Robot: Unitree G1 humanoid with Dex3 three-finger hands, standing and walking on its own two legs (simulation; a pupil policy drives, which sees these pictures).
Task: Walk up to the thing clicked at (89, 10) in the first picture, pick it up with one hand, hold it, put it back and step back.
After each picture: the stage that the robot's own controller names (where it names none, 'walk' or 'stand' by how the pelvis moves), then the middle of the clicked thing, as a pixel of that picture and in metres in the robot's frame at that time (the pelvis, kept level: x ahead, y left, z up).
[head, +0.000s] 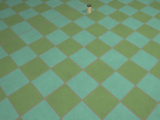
stand; (88, 8) +2.10 -0.09 -0.72
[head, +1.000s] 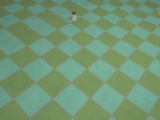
walk; (73, 16) +1.98 +0.02 -0.72
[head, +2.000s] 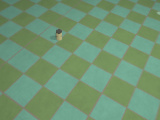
walk; (59, 34) +1.36 +0.17 -0.72
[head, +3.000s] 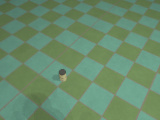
walk; (62, 75) +0.88 +0.17 -0.71
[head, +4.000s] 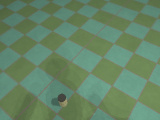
walk; (62, 100) +0.57 +0.20 -0.70
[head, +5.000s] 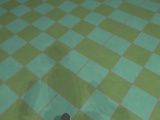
stand; (66, 119) +0.41 +0.16 -0.71
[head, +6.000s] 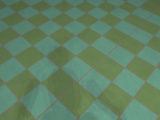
stand; out of the picture +0.39 +0.13 -0.72
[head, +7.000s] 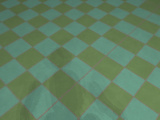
stand; out of the picture +0.39 +0.14 -0.72
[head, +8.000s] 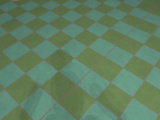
stand; out of the picture +0.39 +0.16 -0.73
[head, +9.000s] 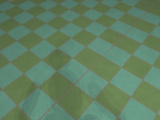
stand; out of the picture +0.38 +0.16 -0.73
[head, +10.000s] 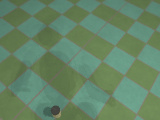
go down; (56, 111) +0.39 +0.16 -0.69
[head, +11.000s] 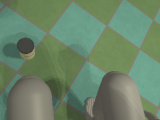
go down; (26, 49) +0.46 +0.20 -0.29
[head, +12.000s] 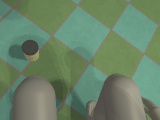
close in; (31, 51) +0.47 +0.19 -0.30
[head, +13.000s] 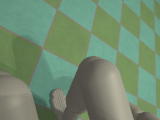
close in; out of the picture +0.46 +0.24 -0.22
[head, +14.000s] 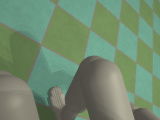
close; out of the picture +0.45 +0.24 -0.23
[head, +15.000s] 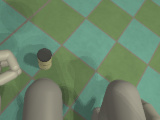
lift; (44, 59) +0.46 +0.18 -0.31
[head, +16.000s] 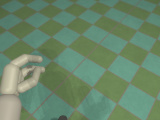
go down; out of the picture +0.40 +0.12 -0.64
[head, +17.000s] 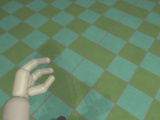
close; out of the picture +0.39 +0.14 -0.67
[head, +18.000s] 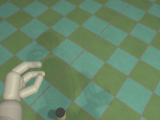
stand; (60, 114) +0.39 +0.14 -0.66
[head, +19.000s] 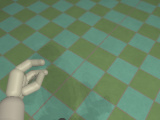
stand; out of the picture +0.38 +0.14 -0.68
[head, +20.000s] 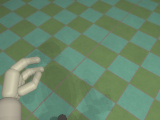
stand; out of the picture +0.39 +0.14 -0.67
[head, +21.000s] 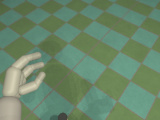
stand; (63, 119) +0.39 +0.13 -0.66
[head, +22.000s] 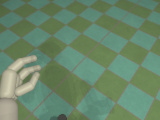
stand; out of the picture +0.39 +0.14 -0.67
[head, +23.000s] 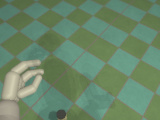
stand; (61, 116) +0.39 +0.14 -0.66
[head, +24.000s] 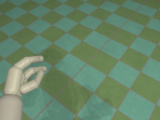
stand; out of the picture +0.38 +0.14 -0.68
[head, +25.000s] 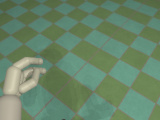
stand; out of the picture +0.39 +0.14 -0.68
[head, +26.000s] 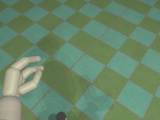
stand; (61, 118) +0.38 +0.14 -0.66
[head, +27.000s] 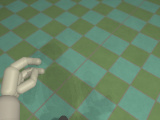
stand; out of the picture +0.39 +0.13 -0.68
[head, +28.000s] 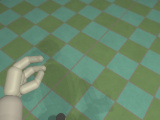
stand; out of the picture +0.39 +0.14 -0.66
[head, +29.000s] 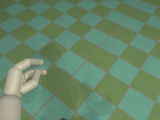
stand; out of the picture +0.38 +0.13 -0.68
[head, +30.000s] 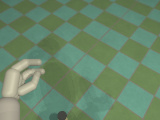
stand; (62, 117) +0.40 +0.13 -0.67
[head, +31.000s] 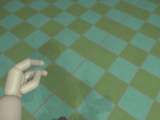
stand; out of the picture +0.38 +0.13 -0.68
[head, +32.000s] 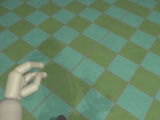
stand; out of the picture +0.38 +0.14 -0.68
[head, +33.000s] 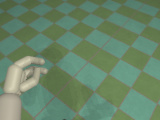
stand; out of the picture +0.39 +0.13 -0.68
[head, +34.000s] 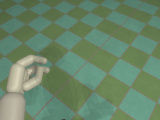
stand; out of the picture +0.38 +0.14 -0.68
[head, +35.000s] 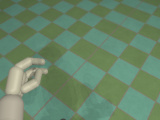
stand; out of the picture +0.38 +0.14 -0.68
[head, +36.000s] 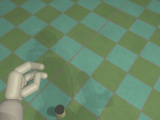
stand; (60, 111) +0.40 +0.14 -0.65
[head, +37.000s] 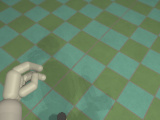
stand; (62, 119) +0.38 +0.13 -0.67
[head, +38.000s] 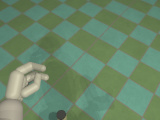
stand; (61, 116) +0.39 +0.14 -0.66
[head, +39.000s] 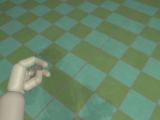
hold; out of the picture +0.38 +0.13 -0.68
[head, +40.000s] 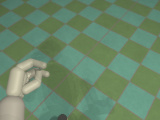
stand; out of the picture +0.38 +0.14 -0.67
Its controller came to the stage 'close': yes
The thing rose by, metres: 0.01
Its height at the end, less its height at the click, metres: +0.00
